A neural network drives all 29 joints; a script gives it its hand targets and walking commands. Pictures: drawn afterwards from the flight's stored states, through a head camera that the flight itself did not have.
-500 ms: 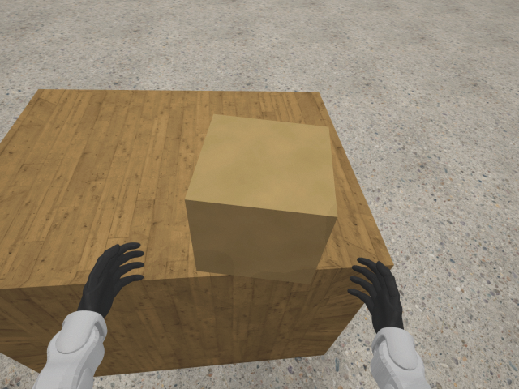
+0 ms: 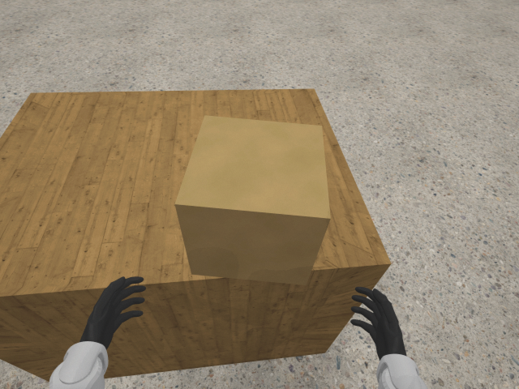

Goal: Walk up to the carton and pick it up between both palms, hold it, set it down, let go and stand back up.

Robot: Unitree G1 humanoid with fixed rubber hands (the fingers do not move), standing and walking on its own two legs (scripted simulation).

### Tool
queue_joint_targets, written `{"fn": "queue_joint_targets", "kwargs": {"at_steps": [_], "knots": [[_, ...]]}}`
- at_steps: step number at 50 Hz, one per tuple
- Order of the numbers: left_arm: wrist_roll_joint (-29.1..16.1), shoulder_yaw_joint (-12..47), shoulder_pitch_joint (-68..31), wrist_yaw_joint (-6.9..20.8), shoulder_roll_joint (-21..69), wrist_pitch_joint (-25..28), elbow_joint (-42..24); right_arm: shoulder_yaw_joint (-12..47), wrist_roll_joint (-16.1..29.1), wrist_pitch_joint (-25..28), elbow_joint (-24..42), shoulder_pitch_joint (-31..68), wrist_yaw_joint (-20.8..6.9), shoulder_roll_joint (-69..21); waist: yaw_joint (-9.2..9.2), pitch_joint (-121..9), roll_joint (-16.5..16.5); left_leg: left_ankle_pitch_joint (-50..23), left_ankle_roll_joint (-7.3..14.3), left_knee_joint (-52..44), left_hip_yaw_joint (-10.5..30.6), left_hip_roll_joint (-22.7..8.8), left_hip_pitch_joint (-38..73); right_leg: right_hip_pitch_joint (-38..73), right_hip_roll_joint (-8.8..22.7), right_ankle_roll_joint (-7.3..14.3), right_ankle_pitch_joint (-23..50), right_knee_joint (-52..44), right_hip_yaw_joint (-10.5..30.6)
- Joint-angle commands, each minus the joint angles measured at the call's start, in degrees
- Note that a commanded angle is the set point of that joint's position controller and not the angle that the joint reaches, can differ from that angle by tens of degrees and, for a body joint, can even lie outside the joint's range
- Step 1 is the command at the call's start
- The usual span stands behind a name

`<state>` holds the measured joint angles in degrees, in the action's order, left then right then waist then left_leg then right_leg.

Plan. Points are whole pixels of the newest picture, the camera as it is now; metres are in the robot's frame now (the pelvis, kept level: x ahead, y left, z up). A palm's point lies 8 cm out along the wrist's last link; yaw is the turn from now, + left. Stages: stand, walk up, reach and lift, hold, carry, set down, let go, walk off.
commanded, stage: set down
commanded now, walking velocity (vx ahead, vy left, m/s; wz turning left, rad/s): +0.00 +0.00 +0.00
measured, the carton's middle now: (255, 201) +0.44 +0.02 +0.01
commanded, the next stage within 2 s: let go in 0.72 s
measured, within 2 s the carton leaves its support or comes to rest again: neither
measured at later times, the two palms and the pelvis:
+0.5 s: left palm (114, 354) +0.17 +0.23 -0.06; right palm (397, 369) +0.17 -0.22 -0.07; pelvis +0.01 -0.01 +0.00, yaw -1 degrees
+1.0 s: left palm (125, 361) +0.17 +0.22 -0.07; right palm (411, 388) +0.15 -0.23 -0.08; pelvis -0.01 -0.01 +0.00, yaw -2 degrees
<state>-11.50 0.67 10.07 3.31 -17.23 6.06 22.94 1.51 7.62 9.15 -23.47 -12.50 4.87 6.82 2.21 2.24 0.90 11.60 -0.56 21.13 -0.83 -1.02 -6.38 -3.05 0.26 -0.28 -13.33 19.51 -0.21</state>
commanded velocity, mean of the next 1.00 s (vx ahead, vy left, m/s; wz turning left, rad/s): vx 0.00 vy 0.00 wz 0.00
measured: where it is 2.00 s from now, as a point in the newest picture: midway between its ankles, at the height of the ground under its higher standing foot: outside the picture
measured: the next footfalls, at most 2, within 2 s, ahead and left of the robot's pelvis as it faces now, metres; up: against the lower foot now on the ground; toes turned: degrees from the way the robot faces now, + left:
none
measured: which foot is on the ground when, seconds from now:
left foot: down 0.00-1.00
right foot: down 0.00-1.00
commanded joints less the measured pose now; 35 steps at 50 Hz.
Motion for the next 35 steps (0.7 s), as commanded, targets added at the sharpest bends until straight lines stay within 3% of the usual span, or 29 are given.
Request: {"fn": "queue_joint_targets", "kwargs": {"at_steps": [1, 3, 4, 8, 12, 15, 28, 35], "knots": [[1.0, -2.6, -6.8, 0.0, -6.2, 1.3, -5.7, -1.6, -0.7, 2.5, 4.7, 5.2, -0.2, 4.0, -0.24, -3.5, -2.6, -12.3, -0.5, -1.0, 0.0, 0.8, 7.4, -6.5, 0.3, 1.8, 2.7, -4.9, 0.7], [1.6, -2.3, -6.0, -0.4, -5.6, 0.7, -3.9, -1.4, -1.3, 3.0, 2.4, 5.6, -0.6, 4.3, -0.24, -4.2, -2.8, -13.8, -0.9, -0.7, -0.4, 0.8, 8.1, -6.6, -0.2, 1.9, 3.6, -4.8, 0.5], [1.8, -2.9, -6.8, -0.7, -6.2, 0.8, -6.4, -1.7, -1.3, 3.5, 4.3, 6.1, -0.5, 4.6, -0.25, -5.6, -2.6, -14.7, -1.0, -0.4, -0.3, 0.7, 8.3, -5.7, -0.2, 1.9, 4.7, -4.3, 0.6], [4.3, -3.3, -5.2, -0.5, -5.6, -0.8, -1.7, -1.6, -2.6, 4.4, -1.8, 5.2, -1.0, 5.4, -0.28, -5.0, -2.9, -16.7, -1.2, -0.2, -1.2, 0.8, 8.6, -6.0, -0.4, 1.5, 8.8, -4.1, 0.5], [5.1, -3.5, -3.9, 0.0, -4.8, -2.0, -3.0, -1.2, -2.9, 5.3, -3.0, 4.6, -1.2, 5.9, 0.15, -6.0, -1.6, -19.6, -1.3, 0.3, -1.6, 0.9, 10.0, -4.6, -0.6, 1.3, 12.8, -3.9, 0.4], [6.5, -4.1, -2.4, -0.3, -4.7, -2.8, -3.8, -1.0, -3.2, 6.5, -4.6, 3.8, -1.5, 5.7, 0.54, -6.7, -2.4, -22.6, -1.7, 0.5, -1.8, 0.8, 11.8, -3.8, -1.1, 1.1, 15.9, -4.0, 0.2], [10.3, -4.1, -2.0, -2.0, -2.0, -8.6, -0.9, -3.2, -7.5, 4.9, -11.0, 4.0, -3.3, 7.2, -0.90, -3.4, -2.5, -17.9, -1.7, -1.4, -3.1, 0.5, 11.4, -5.5, -1.2, 0.7, 13.3, -5.4, -0.4], [10.2, -2.6, -3.5, -3.4, -1.3, -10.4, -0.1, -4.6, -8.7, 3.7, -10.6, 6.4, -4.3, 8.7, -0.97, -3.8, -0.1, -12.4, -0.7, -1.6, -3.2, 0.4, 9.7, -6.7, -0.9, 0.9, 8.7, -4.8, -0.7]]}}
